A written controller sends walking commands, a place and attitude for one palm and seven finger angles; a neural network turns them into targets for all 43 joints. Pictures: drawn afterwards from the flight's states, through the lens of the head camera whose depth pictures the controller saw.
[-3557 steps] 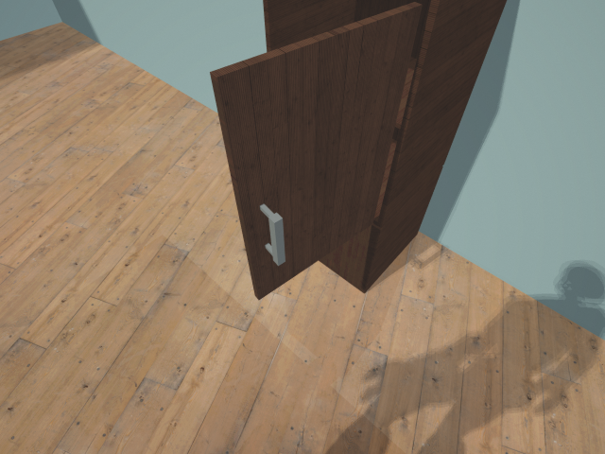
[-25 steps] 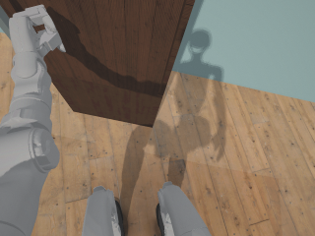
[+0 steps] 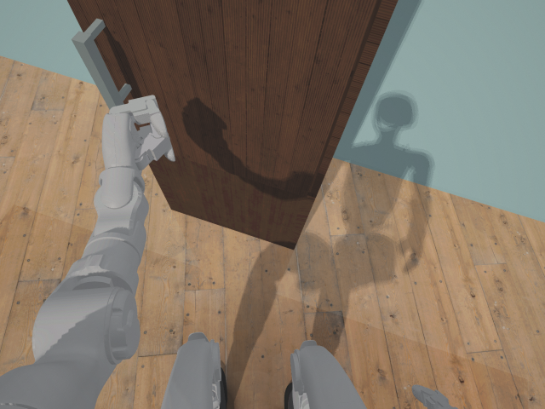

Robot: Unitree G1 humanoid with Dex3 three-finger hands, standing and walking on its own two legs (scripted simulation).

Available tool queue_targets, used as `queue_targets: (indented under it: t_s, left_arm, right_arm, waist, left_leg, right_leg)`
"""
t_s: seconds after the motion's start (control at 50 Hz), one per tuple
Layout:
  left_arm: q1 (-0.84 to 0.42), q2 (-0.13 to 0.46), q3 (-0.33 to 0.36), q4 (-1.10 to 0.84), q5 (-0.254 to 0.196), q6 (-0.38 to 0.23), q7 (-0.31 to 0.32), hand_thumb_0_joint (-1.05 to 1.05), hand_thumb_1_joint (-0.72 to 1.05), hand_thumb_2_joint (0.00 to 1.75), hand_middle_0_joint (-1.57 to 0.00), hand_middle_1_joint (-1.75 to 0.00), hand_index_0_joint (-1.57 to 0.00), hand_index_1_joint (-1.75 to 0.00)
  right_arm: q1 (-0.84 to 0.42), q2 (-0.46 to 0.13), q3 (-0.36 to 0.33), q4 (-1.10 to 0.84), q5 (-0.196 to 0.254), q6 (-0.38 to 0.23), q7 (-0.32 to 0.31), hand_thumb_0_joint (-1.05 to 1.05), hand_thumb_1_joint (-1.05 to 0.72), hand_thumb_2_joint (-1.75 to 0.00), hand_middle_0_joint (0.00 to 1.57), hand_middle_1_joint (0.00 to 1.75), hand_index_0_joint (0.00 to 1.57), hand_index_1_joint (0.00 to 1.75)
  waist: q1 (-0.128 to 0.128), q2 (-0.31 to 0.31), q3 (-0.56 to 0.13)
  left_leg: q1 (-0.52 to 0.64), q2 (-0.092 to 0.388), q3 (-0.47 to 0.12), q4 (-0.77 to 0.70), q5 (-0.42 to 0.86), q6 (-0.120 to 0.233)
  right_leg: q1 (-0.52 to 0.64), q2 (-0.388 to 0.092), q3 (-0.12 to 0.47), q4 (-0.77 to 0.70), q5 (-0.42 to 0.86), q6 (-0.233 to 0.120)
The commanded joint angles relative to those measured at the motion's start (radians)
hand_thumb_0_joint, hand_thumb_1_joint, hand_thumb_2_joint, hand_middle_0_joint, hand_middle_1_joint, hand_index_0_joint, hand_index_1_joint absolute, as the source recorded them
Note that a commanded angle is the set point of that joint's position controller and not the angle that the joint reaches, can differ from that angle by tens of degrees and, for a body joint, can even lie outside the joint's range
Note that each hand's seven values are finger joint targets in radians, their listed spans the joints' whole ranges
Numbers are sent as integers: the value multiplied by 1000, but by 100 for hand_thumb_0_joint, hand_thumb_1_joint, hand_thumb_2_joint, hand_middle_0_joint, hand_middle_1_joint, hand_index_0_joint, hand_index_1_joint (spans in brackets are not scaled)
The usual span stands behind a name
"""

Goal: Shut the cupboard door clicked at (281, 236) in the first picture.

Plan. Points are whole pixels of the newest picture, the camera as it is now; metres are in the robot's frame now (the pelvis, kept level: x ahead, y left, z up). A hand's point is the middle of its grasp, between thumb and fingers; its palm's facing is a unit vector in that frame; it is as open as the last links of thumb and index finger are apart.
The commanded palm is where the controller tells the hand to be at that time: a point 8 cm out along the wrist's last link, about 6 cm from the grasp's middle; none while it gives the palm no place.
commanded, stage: draw the hand back to the body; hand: left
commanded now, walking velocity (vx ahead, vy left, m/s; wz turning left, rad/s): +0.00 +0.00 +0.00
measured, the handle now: (107, 68) +0.63 +0.23 +0.04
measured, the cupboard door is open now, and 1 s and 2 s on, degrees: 0 0 0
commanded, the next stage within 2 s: step back with the hand held close in 1.62 s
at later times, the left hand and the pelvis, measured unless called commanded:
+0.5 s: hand (90, 162) +0.39 +0.18 +0.14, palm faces +0.05 -1.00 -0.03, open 3.1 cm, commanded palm +0.34 +0.23 +0.15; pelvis +0.02 +0.00 +0.07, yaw +1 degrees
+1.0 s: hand out of the picture +0.28 +0.25 +0.23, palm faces +0.36 -0.88 -0.31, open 4.3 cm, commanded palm +0.23 +0.29 +0.26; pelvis +0.04 +0.01 +0.13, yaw +1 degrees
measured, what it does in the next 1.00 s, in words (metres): rises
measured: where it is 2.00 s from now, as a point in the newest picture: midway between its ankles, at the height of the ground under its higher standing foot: outside the picture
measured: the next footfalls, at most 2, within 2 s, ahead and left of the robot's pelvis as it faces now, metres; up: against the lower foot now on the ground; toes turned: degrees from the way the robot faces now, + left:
none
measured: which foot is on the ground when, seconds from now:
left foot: down 0.00-1.00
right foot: down 0.00-1.00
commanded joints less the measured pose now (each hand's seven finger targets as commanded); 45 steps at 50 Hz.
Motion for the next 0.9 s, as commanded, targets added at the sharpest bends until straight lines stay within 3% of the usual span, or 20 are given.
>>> queue_targets:
  t_s: [0.0,0.02,0.06,0.1,0.12,0.24,0.28,0.36,0.42,0.44,0.48,0.52,0.54,0.56,0.58,0.6,0.72,0.76,0.8,0.88]
  left_arm:
    - [-467,197,26,-196,-3,-91,-5,0,90,90,-130,-150,-130,-150]
    - [-468,182,11,-190,-3,-91,-8,0,90,90,-130,-150,-130,-150]
    - [-374,226,59,-259,-16,-86,-20,0,90,90,-130,-150,-130,-150]
    - [-266,245,77,-361,-41,-59,-39,0,90,90,-130,-150,-130,-150]
    - [-191,234,70,-395,-53,-33,-50,0,90,90,-130,-150,-130,-150]
    - [2,189,32,-648,-132,55,-74,0,90,90,-130,-150,-130,-150]
    - [28,156,-6,-683,-143,53,-80,0,90,90,-130,-150,-130,-150]
    - [170,121,-51,-741,-157,51,-107,0,90,90,-130,-150,-130,-150]
    - [295,91,-83,-769,-177,88,-136,0,90,90,-130,-150,-130,-150]
    - [337,123,-48,-800,-187,97,-139,0,90,90,-127,-147,-127,-147]
    - [398,119,-49,-863,-204,115,-150,0,90,90,-122,-141,-122,-141]
    - [440,155,-18,-930,-213,126,-154,0,90,90,-116,-135,-116,-135]
    - [506,212,-62,-958,-88,191,-68,0,90,90,-113,-132,-113,-132]
    - [502,153,-102,-1034,-77,230,-20,0,90,90,-111,-129,-111,-129]
    - [533,154,-109,-1066,-63,264,16,0,90,90,-108,-126,-108,-126]
    - [538,178,-93,-1097,-51,289,46,0,90,90,-105,-123,-105,-123]
    - [649,166,-96,-1220,-29,380,117,0,90,90,-89,-105,-89,-105]
    - [696,156,-98,-1262,-26,395,119,0,90,90,-83,-99,-83,-99]
    - [746,155,-85,-1289,-25,411,120,0,90,90,-78,-93,-78,-93]
    - [859,169,-42,-1382,-27,426,116,0,90,90,-67,-81,-67,-81]
  right_arm:
    - [191,-153,-52,-32,1,-2,-20,0,-90,-90,20,30,20,30]
    - [187,-152,-51,-34,1,0,-19,0,-90,-90,20,30,20,30]
    - [182,-155,-54,-61,9,6,-16,0,-90,-90,20,30,20,30]
    - [171,-148,-53,-95,24,17,-18,0,-90,-90,20,30,20,30]
    - [168,-141,-51,-112,35,22,-18,0,-90,-90,20,30,20,30]
    - [150,-129,-46,-152,74,6,-57,0,-90,-90,20,30,20,30]
    - [133,-121,-41,-138,81,-11,-68,0,-90,-90,20,30,20,30]
    - [103,-122,-39,-132,89,-42,-77,0,-90,-90,20,30,20,30]
    - [74,-124,-34,-152,96,-56,-76,0,-90,-90,20,30,20,30]
    - [69,-128,-37,-164,98,-61,-79,0,-90,-90,20,30,20,30]
    - [31,-119,-29,-184,102,-70,-81,0,-90,-90,20,30,20,30]
    - [1,-118,-27,-200,105,-79,-86,0,-90,-90,20,30,20,30]
    - [-40,-94,-31,-224,104,-36,-110,0,-90,-90,20,30,20,30]
    - [-63,-77,-19,-251,106,-22,-123,0,-90,-90,20,30,20,30]
    - [-76,-84,-20,-251,105,-16,-132,0,-90,-90,20,30,20,30]
    - [-87,-88,-16,-253,105,-12,-143,0,-90,-90,20,30,20,30]
    - [-149,-80,11,-250,99,-39,-168,0,-90,-90,20,30,20,30]
    - [-161,-75,20,-248,97,-52,-167,0,-90,-90,20,30,20,30]
    - [-169,-75,25,-244,94,-62,-162,0,-90,-90,20,30,20,30]
    - [-186,-69,30,-238,86,-82,-150,0,-90,-90,20,30,20,30]
  waist:
    - [-54,66,-515]
    - [-59,72,-516]
    - [5,112,-601]
    - [38,84,-657]
    - [51,56,-645]
    - [51,-81,-499]
    - [41,-70,-411]
    - [55,9,-322]
    - [70,6,-253]
    - [86,4,-265]
    - [101,5,-239]
    - [114,5,-217]
    - [144,17,-257]
    - [121,13,-190]
    - [126,37,-169]
    - [123,11,-145]
    - [132,-20,-54]
    - [141,28,-38]
    - [147,-7,-3]
    - [165,-1,16]
  left_leg:
    - [500,-44,-50,-74,323,18]
    - [502,-44,-51,-74,319,19]
    - [578,-46,-45,-108,369,11]
    - [608,-49,-30,-142,407,14]
    - [601,-53,-23,-166,407,15]
    - [611,-59,4,-287,336,32]
    - [628,-59,10,-325,295,33]
    - [755,-55,6,-393,297,26]
    - [797,-57,0,-451,292,25]
    - [811,-60,2,-460,310,26]
    - [828,-61,9,-492,311,26]
    - [843,-60,11,-518,320,25]
    - [919,-70,27,-568,333,24]
    - [935,-66,25,-605,330,25]
    - [963,-62,25,-630,312,22]
    - [979,-60,25,-651,305,25]
    - [1115,-51,14,-777,341,24]
    - [1157,-53,17,-812,370,20]
    - [1182,-49,13,-844,387,18]
    - [1219,-49,20,-885,442,16]
  right_leg:
    - [83,27,46,-171,419,2]
    - [74,27,47,-172,413,3]
    - [148,27,46,-179,449,-3]
    - [267,28,55,-205,523,1]
    - [323,30,58,-228,549,4]
    - [492,30,68,-365,578,23]
    - [489,26,68,-408,539,29]
    - [463,29,46,-465,488,18]
    - [493,29,31,-507,467,13]
    - [525,28,30,-512,481,11]
    - [559,24,31,-535,489,14]
    - [595,22,30,-548,500,12]
    - [648,-4,85,-612,512,3]
    - [651,-4,70,-644,507,7]
    - [670,-5,66,-667,478,6]
    - [683,-4,61,-692,468,6]
    - [798,-7,36,-801,486,4]
    - [838,-11,33,-833,504,2]
    - [865,-8,27,-864,518,2]
    - [935,-13,26,-905,570,4]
